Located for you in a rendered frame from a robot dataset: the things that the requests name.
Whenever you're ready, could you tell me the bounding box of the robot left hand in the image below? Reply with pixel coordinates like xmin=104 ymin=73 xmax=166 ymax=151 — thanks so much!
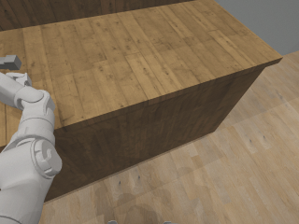
xmin=0 ymin=72 xmax=32 ymax=108

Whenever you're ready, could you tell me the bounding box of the counter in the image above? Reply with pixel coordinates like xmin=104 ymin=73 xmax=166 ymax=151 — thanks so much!
xmin=0 ymin=0 xmax=283 ymax=203

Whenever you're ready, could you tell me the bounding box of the robot left forearm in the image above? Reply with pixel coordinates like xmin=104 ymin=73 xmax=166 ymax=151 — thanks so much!
xmin=1 ymin=86 xmax=55 ymax=153

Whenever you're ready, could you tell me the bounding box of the left robot upper arm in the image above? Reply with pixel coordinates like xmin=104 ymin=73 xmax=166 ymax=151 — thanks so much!
xmin=0 ymin=139 xmax=63 ymax=224

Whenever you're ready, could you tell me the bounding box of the tap lever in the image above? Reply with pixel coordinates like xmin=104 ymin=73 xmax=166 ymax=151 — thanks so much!
xmin=0 ymin=54 xmax=22 ymax=71

